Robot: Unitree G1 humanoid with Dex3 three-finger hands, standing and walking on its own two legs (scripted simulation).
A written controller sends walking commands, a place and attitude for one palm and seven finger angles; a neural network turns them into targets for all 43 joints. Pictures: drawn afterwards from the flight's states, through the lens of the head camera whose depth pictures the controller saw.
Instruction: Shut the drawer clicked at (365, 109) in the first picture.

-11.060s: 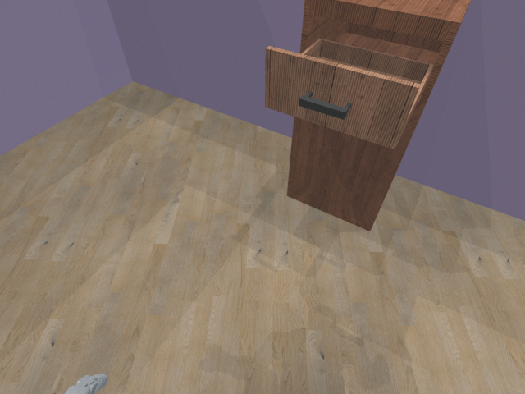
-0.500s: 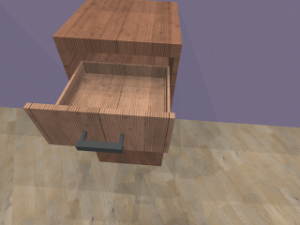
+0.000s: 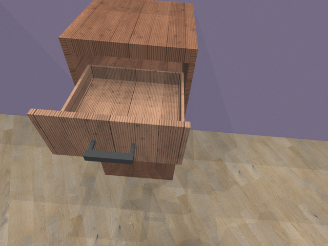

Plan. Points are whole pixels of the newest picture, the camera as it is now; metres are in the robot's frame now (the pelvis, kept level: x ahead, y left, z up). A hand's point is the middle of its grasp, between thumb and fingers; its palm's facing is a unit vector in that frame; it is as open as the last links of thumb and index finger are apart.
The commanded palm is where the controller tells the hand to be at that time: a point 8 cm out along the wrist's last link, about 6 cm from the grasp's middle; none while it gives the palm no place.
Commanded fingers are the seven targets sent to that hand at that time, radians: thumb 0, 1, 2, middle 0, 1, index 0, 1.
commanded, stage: come to a stop and stand still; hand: left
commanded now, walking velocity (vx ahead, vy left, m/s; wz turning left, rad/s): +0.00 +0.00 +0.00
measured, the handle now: (111, 150) +0.35 +0.17 +0.02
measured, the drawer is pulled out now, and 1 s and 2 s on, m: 0.29 0.29 0.29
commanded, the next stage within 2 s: look again from close up in 0.02 s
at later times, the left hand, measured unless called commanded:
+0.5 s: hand out of the picture -0.03 +0.17 -0.18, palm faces +0.00 -0.99 -0.15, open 7.4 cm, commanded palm none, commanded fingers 0.00 0.90 0.90 -0.20 -0.30 -0.20 -0.30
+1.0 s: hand out of the picture -0.03 +0.16 -0.18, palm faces +0.00 -0.99 -0.16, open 7.4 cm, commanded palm none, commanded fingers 0.00 0.90 0.90 -0.20 -0.30 -0.20 -0.30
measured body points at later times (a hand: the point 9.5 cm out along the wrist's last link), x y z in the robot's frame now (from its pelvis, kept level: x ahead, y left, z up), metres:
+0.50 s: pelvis +0.00 +0.01 +0.00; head +0.01 +0.03 +0.45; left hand -0.03 +0.22 -0.17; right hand +0.00 -0.21 -0.15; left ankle +0.02 +0.08 -0.74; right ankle -0.04 -0.14 -0.74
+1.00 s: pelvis +0.02 -0.01 +0.00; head +0.02 +0.00 +0.45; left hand -0.03 +0.21 -0.16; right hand -0.02 -0.22 -0.16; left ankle +0.02 +0.08 -0.74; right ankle -0.04 -0.14 -0.74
